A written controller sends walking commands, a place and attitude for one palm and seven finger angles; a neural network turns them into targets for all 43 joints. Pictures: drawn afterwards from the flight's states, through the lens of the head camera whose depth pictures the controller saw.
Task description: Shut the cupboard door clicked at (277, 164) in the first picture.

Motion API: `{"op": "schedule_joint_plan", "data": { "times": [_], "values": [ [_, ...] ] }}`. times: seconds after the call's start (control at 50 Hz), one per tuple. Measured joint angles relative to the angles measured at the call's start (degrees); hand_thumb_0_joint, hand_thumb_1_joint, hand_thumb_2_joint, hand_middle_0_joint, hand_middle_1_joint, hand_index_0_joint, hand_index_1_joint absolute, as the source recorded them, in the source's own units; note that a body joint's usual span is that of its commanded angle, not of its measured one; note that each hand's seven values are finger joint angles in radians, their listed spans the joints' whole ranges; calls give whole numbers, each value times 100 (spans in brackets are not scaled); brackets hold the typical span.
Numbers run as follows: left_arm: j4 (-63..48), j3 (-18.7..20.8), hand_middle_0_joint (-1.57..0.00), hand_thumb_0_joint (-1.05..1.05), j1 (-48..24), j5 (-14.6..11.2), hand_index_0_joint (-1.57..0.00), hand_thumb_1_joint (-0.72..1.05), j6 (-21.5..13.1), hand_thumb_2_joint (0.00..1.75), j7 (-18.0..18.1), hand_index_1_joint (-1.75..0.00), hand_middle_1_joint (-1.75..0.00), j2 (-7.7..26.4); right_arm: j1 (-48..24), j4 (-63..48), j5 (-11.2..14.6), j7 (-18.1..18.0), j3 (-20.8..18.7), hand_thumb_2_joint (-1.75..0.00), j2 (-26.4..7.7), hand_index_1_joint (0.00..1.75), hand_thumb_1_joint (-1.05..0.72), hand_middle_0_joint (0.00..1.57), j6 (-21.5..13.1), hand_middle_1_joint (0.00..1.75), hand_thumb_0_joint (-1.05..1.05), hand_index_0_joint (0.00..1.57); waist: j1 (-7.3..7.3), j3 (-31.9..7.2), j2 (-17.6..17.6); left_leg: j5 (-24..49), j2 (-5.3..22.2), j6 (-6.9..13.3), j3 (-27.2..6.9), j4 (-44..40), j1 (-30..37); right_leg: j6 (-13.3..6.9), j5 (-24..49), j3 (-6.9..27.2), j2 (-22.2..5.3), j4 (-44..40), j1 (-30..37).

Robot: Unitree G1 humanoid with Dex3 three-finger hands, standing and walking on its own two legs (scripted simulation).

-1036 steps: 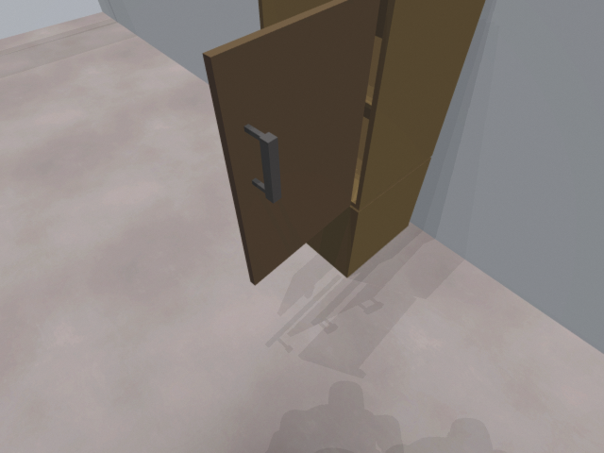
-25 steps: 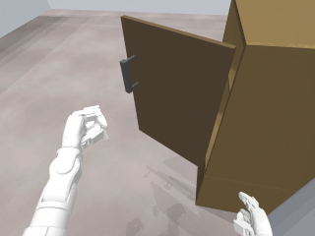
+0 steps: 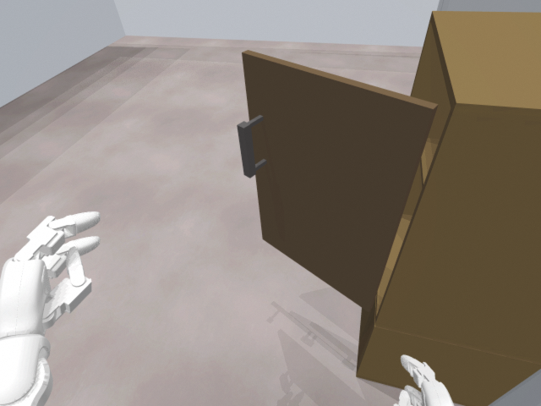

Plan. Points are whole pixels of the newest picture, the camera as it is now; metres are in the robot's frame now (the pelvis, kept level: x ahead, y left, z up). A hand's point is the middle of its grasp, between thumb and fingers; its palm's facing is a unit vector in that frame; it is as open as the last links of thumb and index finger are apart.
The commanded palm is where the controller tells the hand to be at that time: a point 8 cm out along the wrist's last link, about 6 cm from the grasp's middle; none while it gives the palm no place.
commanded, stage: draw the hand back to the body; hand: left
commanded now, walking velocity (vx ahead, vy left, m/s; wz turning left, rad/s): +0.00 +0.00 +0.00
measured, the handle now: (253, 146) +0.65 +0.12 +0.05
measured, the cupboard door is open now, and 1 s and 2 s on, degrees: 63 63 63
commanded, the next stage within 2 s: step back with the hand held close in 0.44 s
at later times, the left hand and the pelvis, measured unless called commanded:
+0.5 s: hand (62, 302) +0.18 +0.26 +0.16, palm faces +0.46 -0.79 -0.39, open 7.4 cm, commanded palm +0.13 +0.29 +0.17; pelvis -0.02 -0.01 +0.00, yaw -1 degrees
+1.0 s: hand (33, 316) +0.16 +0.28 +0.16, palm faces +0.44 -0.75 -0.50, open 7.4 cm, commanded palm +0.10 +0.31 +0.17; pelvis -0.05 +0.01 -0.02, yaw -1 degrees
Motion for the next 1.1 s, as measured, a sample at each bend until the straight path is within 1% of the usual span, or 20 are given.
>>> {"op": "schedule_joint_plan", "data": {
  "times": [0.1,0.14,0.22,0.3,0.42,0.56,0.6,0.68,0.76,0.86,0.96,1.02,1.1],
  "values": [
    [-293,407,-39,1,476,-5,-39,89,-88,90,62,-50,-50,149,64,61,13,-3,-112,-90,-66,30,-90,20,-117,30,1,20,32,-28,-11,-14,-3,6,17,48,-10,8,4,16,-2,25,-4],
    [-322,492,-34,1,534,4,-34,89,-131,90,107,-44,-45,157,70,85,20,-17,-146,-90,-102,30,-90,20,-180,30,1,20,61,-13,-15,-9,-15,11,11,65,-13,12,7,11,-17,44,-4],
    [-256,457,-27,1,406,30,-27,89,-183,90,180,-37,-38,39,31,152,24,-59,-172,-90,-158,30,-90,20,-290,30,1,20,118,33,-34,24,-50,24,-9,91,-31,15,16,-8,-55,92,-22],
    [-186,350,-24,1,290,33,-24,89,-204,90,187,-33,-34,-56,-50,176,22,-82,-149,-90,-124,30,-90,20,-355,30,1,20,107,63,-89,49,-52,19,-1,105,-48,1,37,-1,-57,118,-48],
    [-215,300,-22,1,299,45,-22,89,-225,90,155,-31,-31,-8,-83,131,6,-78,-96,-90,-19,30,-90,20,-431,30,1,20,41,63,-145,42,2,-19,34,123,-31,-39,68,26,2,95,-29],
    [-283,362,-21,1,324,40,-21,89,-261,90,138,-30,-31,44,-52,122,6,-54,-93,-90,-3,30,-90,20,-441,30,1,20,20,92,-100,48,36,-46,56,109,-24,-65,86,43,38,76,-30],
    [-270,412,-21,1,317,53,-21,89,-307,90,126,-30,-31,60,-28,84,31,-47,-91,-90,-20,30,-90,20,-399,30,1,20,11,86,-78,44,44,-48,49,138,-81,-70,87,34,44,83,-72],
    [-258,667,-21,1,426,63,-21,89,-564,90,178,-30,-31,153,-37,-79,48,40,-128,-90,-102,30,-90,20,-220,30,1,21,-174,-66,-30,-93,87,-40,-43,592,-710,-90,100,-73,72,186,-510],
    [-526,624,-21,1,716,65,-21,89,-624,90,243,-30,-30,193,-55,-118,92,50,-252,-90,-225,30,-90,20,-50,30,1,21,-302,-101,-105,-179,27,19,-56,915,-1160,-56,57,-89,1,441,-923],
    [-842,657,-21,1,1044,70,-21,89,-568,90,305,-30,-31,360,0,-223,71,-92,-328,-90,-269,30,-90,20,108,30,1,20,-321,-79,-354,-115,-167,86,115,905,-1269,63,-42,105,-188,850,-1264],
    [-928,901,-22,1,900,86,-22,88,-566,90,340,-30,-31,551,19,-364,53,-132,-328,-90,-178,30,-90,20,157,30,1,20,-300,-72,-462,-171,-217,131,207,1172,-1459,102,-91,239,-221,1133,-1483],
    [-911,975,-21,1,777,126,-21,89,-604,90,374,-30,-31,521,2,-428,57,-115,-276,-90,-124,30,-90,20,173,30,1,20,-315,-106,-479,-223,-198,143,243,1377,-1619,100,-85,266,-203,1271,-1625],
    [-873,960,-21,1,684,221,-21,89,-661,90,400,-30,-31,422,32,-496,77,-84,-213,-90,-81,30,-90,20,171,30,1,21,-365,-157,-490,-278,-159,151,235,1653,-1870,83,-62,243,-173,1399,-1807]
  ]
}}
